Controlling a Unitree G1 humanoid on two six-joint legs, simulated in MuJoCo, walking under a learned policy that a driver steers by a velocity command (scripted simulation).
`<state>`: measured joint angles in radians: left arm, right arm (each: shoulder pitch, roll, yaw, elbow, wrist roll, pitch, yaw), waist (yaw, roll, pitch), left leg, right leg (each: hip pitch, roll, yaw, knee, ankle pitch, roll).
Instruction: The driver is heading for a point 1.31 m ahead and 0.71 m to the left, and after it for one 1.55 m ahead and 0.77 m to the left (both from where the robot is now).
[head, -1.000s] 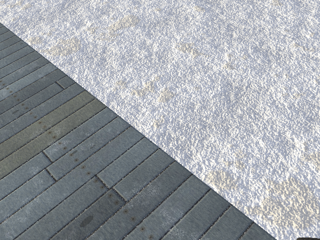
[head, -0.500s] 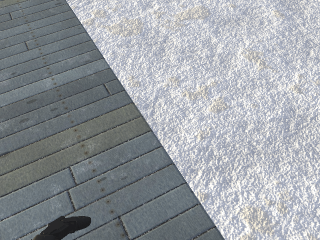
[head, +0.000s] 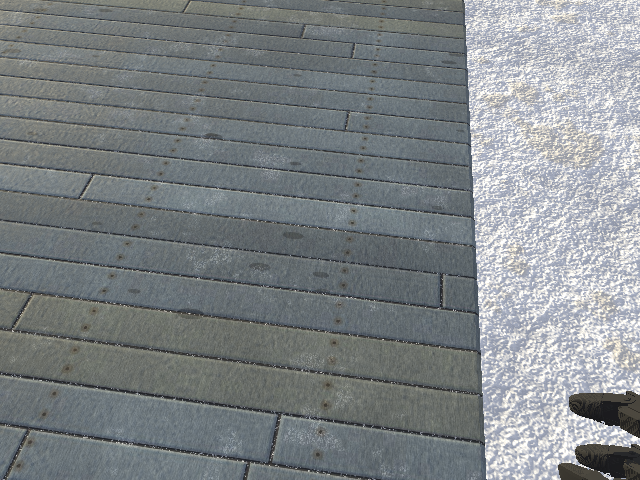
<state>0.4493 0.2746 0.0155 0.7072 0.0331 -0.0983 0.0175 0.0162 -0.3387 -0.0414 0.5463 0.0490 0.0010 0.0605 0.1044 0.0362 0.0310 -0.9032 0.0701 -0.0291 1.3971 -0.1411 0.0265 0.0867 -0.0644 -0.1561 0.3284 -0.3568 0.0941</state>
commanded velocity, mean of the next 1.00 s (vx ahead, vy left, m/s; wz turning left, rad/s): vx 1.00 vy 0.00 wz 0.88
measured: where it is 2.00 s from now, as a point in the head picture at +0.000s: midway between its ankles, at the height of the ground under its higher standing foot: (23, 170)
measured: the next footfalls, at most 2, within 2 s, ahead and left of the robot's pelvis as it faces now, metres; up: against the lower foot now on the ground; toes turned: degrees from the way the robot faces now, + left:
left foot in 0.18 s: +0.33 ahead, +0.14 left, +0.00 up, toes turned +15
right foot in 0.62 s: +0.83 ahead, +0.23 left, +0.00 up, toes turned +42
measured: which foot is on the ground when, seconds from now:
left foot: up 0.00-0.16, down 0.18-0.64, up 0.66-1.00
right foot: down 0.00-0.18, up 0.20-0.60, down 0.62-1.00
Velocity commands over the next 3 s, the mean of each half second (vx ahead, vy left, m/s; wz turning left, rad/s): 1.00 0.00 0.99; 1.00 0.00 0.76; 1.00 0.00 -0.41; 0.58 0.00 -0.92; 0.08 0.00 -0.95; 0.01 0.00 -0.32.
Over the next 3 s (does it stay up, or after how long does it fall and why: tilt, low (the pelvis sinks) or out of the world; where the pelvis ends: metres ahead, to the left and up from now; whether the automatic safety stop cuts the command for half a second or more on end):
stays up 1.38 1.09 0.00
